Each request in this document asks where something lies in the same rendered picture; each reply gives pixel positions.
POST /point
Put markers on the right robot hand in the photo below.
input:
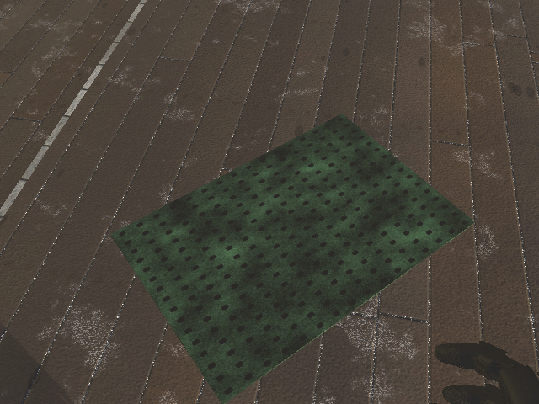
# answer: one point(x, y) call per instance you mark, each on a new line
point(518, 384)

